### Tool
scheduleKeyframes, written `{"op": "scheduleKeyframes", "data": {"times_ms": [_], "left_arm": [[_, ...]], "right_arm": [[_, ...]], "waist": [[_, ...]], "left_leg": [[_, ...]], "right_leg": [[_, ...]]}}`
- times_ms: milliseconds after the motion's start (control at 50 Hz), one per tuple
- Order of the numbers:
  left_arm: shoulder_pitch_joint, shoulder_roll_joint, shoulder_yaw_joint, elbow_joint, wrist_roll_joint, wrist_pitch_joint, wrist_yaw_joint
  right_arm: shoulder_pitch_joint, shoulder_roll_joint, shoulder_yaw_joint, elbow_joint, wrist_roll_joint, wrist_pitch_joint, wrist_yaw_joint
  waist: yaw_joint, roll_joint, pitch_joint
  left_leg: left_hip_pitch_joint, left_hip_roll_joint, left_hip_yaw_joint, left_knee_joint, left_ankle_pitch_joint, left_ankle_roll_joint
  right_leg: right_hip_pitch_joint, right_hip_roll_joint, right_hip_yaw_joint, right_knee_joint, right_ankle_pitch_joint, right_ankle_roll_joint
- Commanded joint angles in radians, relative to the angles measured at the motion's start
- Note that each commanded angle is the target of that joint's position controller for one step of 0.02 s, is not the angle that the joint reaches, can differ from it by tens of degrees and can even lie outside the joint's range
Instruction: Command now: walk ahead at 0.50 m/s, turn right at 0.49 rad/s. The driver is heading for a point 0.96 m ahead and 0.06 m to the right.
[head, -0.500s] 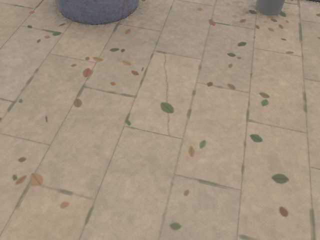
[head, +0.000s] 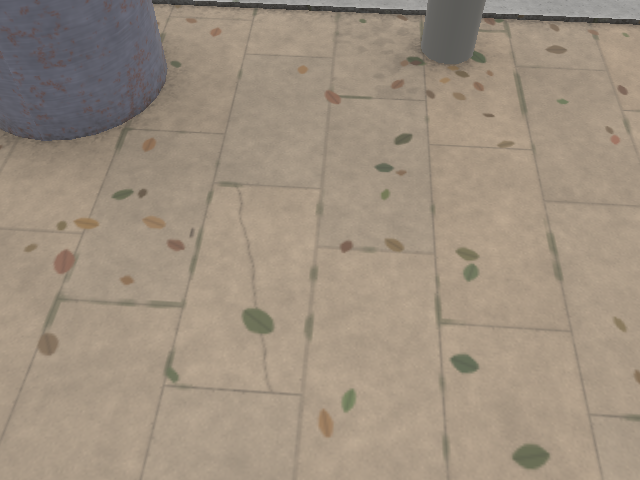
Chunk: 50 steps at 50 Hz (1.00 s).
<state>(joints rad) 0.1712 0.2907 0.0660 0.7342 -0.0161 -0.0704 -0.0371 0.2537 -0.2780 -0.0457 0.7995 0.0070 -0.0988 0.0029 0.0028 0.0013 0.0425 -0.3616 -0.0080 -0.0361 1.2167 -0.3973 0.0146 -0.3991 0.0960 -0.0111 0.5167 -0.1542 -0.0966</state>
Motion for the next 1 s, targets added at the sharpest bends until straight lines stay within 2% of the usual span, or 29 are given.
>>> {"op": "scheduleKeyframes", "data": {"times_ms": [20,80,160,220,260,300,320,340,360,380,400,420,440,460,480,520,620,680,740,760,800,820,840,860,880,900,920,940,1000], "left_arm": [[0.048,0.108,0.024,-0.068,0.013,-0.004,0.014],[0.042,0.134,0.033,-0.077,0.007,-0.006,0.027],[0.094,0.163,0.045,-0.064,-0.008,0.007,0.045],[0.155,0.16,0.046,-0.048,-0.014,0.021,0.048],[0.173,0.151,0.044,-0.045,-0.015,0.028,0.051],[0.159,0.15,0.046,-0.053,-0.009,0.032,0.052],[0.147,0.127,0.039,-0.058,-0.004,0.032,0.052],[0.148,0.076,0.021,-0.066,0.003,0.026,0.048],[0.236,0.013,0.001,-0.083,0.0,0.016,0.047],[0.302,0.034,-0.005,-0.083,-0.017,0.009,0.048],[0.249,0.12,0.014,-0.073,-0.022,0.008,0.047],[0.148,0.137,0.018,-0.09,-0.013,0.01,0.046],[0.087,0.125,0.017,-0.109,0.0,0.008,0.045],[0.065,0.112,0.019,-0.116,0.006,0.007,0.042],[0.076,0.095,0.017,-0.116,0.003,0.007,0.038],[0.088,0.064,0.008,-0.112,0.003,0.01,0.033],[-0.051,0.017,-0.019,-0.139,0.01,-0.002,0.022],[-0.132,0.029,-0.019,-0.156,0.0,-0.007,0.013],[-0.184,0.046,-0.013,-0.18,-0.005,-0.013,0.002],[-0.18,0.055,-0.009,-0.184,-0.004,-0.017,0.0],[-0.038,0.098,0.018,-0.145,0.005,-0.021,0.006],[0.115,0.153,0.042,-0.114,0.016,-0.021,0.017],[0.258,0.257,0.066,-0.103,0.039,-0.013,0.03],[0.298,0.226,0.059,-0.086,0.029,-0.005,0.028],[0.253,0.166,0.039,-0.083,0.019,-0.005,0.027],[0.192,0.129,0.026,-0.085,0.015,-0.006,0.026],[0.126,0.096,0.015,-0.083,0.018,-0.01,0.022],[0.079,0.069,0.008,-0.081,0.022,-0.019,0.019],[0.034,0.069,0.017,-0.056,0.031,-0.043,0.019]], "right_arm": [[-0.064,-0.133,-0.036,-0.125,-0.017,-0.029,-0.002],[-0.05,-0.099,-0.029,-0.137,-0.024,-0.002,-0.013],[-0.197,-0.055,-0.009,-0.175,-0.023,-0.004,-0.011],[-0.27,-0.071,-0.014,-0.198,-0.004,-0.013,0.001],[-0.279,-0.098,-0.025,-0.207,0.001,-0.022,0.009],[-0.234,-0.12,-0.038,-0.202,0.005,-0.032,0.014],[-0.158,-0.133,-0.048,-0.18,0.002,-0.036,0.012],[-0.048,-0.166,-0.061,-0.166,-0.017,-0.042,0.006],[0.082,-0.244,-0.079,-0.152,-0.042,-0.042,0.0],[0.164,-0.252,-0.09,-0.103,-0.02,-0.027,0.011],[0.126,-0.17,-0.067,-0.118,-0.003,-0.023,0.012],[0.082,-0.133,-0.055,-0.124,-0.005,-0.013,0.01],[0.04,-0.118,-0.046,-0.124,-0.015,-0.007,0.01],[0.014,-0.097,-0.038,-0.12,-0.019,-0.007,0.01],[0.0,-0.088,-0.033,-0.117,-0.022,-0.008,0.01],[0.003,-0.09,-0.033,-0.102,-0.01,-0.012,0.011],[0.034,-0.157,-0.049,-0.064,0.005,-0.002,0.004],[0.086,-0.176,-0.05,-0.035,0.016,0.008,0.007],[0.121,-0.189,-0.053,-0.01,0.024,0.022,0.006],[0.126,-0.192,-0.054,-0.004,0.026,0.028,0.005],[0.114,-0.189,-0.049,0.0,0.027,0.037,0.0],[0.105,-0.152,-0.034,-0.011,0.016,0.033,0.0],[0.155,-0.055,-0.002,-0.049,-0.004,0.017,0.002],[0.181,-0.064,0.0,-0.045,0.013,0.003,0.0],[0.122,-0.153,-0.028,-0.049,0.035,0.001,0.002],[0.063,-0.153,-0.03,-0.065,0.036,0.004,0.002],[0.036,-0.141,-0.031,-0.068,0.026,0.012,0.0],[0.041,-0.132,-0.036,-0.064,0.018,0.026,-0.003],[0.066,-0.078,-0.032,-0.056,0.021,0.059,-0.004]], "waist": [[0.001,-0.005,-0.088],[-0.024,-0.041,-0.069],[0.035,-0.065,-0.06],[0.07,-0.085,-0.068],[0.065,-0.094,-0.073],[0.029,-0.124,-0.077],[-0.013,-0.127,-0.102],[-0.062,-0.1,-0.191],[-0.068,0.086,-0.336],[-0.062,0.339,-0.386],[-0.084,0.205,-0.257],[-0.092,0.118,-0.154],[-0.076,0.074,-0.086],[-0.053,0.078,-0.051],[-0.03,0.101,-0.041],[-0.013,0.116,-0.051],[-0.046,0.081,-0.04],[-0.079,0.085,-0.028],[-0.083,0.091,-0.01],[-0.071,0.092,-0.009],[0.019,0.076,-0.08],[0.093,0.047,-0.185],[0.118,-0.158,-0.352],[0.121,-0.282,-0.432],[0.122,-0.176,-0.287],[0.098,-0.143,-0.192],[0.065,-0.111,-0.12],[0.031,-0.128,-0.078],[-0.016,-0.107,-0.042]], "left_leg": [[-0.298,0.098,-0.06,-0.058,0.053,-0.017],[-0.252,0.101,-0.025,-0.214,0.108,-0.065],[-0.151,0.046,-0.002,-0.532,0.407,-0.091],[-0.112,0.009,-0.018,-0.65,0.468,-0.089],[-0.101,0.002,-0.042,-0.709,0.413,-0.072],[-0.035,0.0,-0.042,-0.744,0.34,-0.039],[0.059,0.004,-0.023,-0.78,0.346,-0.012],[0.245,0.088,-0.082,-0.76,0.339,0.04],[0.589,0.297,-0.382,-0.768,0.265,0.166],[0.695,0.427,-0.753,-0.878,0.01,0.273],[0.612,0.394,-0.716,-0.917,-0.149,0.246],[0.499,0.349,-0.567,-0.921,-0.11,0.209],[0.385,0.306,-0.465,-0.941,0.001,0.198],[0.311,0.273,-0.394,-0.963,0.098,0.194],[0.257,0.247,-0.341,-0.984,0.166,0.189],[0.223,0.228,-0.271,-1.012,0.271,0.203],[0.195,0.207,-0.122,-1.047,0.403,0.198],[0.211,0.209,-0.091,-1.037,0.39,0.181],[0.279,0.247,-0.108,-1.001,0.4,0.163],[0.288,0.254,-0.121,-0.976,0.426,0.155],[0.26,0.21,-0.09,-0.819,0.614,0.119],[0.153,0.155,-0.046,-0.616,0.582,0.082],[-0.194,0.032,0.037,-0.229,0.222,0.007],[-0.365,-0.018,-0.05,-0.024,-0.187,-0.006],[-0.447,0.036,-0.09,0.063,-0.136,-0.002],[-0.454,0.077,-0.065,0.051,-0.051,0.003],[-0.423,0.105,-0.053,0.007,0.018,-0.002],[-0.375,0.13,-0.062,-0.035,0.07,-0.006],[-0.309,0.139,-0.069,-0.069,0.166,-0.025]], "right_leg": [[0.282,-0.283,0.42,-0.271,0.133,-0.214],[0.148,-0.243,0.33,-0.299,0.243,-0.216],[0.071,-0.162,0.239,-0.272,0.188,-0.144],[0.123,-0.179,0.301,-0.224,0.101,-0.123],[0.192,-0.203,0.374,-0.164,0.047,-0.11],[0.222,-0.217,0.43,-0.099,0.039,-0.09],[0.219,-0.196,0.414,-0.04,0.069,-0.068],[0.17,-0.152,0.359,0.12,0.086,-0.033],[-0.079,-0.037,0.233,0.437,-0.114,0.034],[-0.308,-0.012,0.167,0.675,-0.435,0.07],[-0.397,-0.062,0.203,0.768,-0.384,0.075],[-0.412,-0.095,0.171,0.785,-0.303,0.077],[-0.397,-0.119,0.148,0.743,-0.247,0.075],[-0.369,-0.148,0.144,0.687,-0.205,0.074],[-0.322,-0.166,0.132,0.647,-0.184,0.074],[-0.288,-0.178,0.098,0.569,-0.165,0.082],[-0.224,-0.184,0.044,0.248,0.052,0.1],[-0.161,-0.156,0.023,0.117,0.137,0.102],[-0.145,-0.141,0.018,0.043,0.097,0.074],[-0.109,-0.134,0.017,0.015,0.072,0.062],[0.128,-0.095,-0.012,-0.058,0.068,0.027],[0.37,-0.167,0.054,-0.035,0.093,-0.011],[0.753,-0.438,0.397,-0.031,0.065,-0.126],[0.793,-0.534,0.688,-0.16,-0.099,-0.205],[0.68,-0.499,0.592,-0.19,-0.193,-0.169],[0.557,-0.457,0.461,-0.215,-0.195,-0.136],[0.434,-0.414,0.369,-0.258,-0.149,-0.119],[0.342,-0.382,0.293,-0.296,-0.087,-0.104],[0.233,-0.363,0.144,-0.37,0.082,-0.103]]}}
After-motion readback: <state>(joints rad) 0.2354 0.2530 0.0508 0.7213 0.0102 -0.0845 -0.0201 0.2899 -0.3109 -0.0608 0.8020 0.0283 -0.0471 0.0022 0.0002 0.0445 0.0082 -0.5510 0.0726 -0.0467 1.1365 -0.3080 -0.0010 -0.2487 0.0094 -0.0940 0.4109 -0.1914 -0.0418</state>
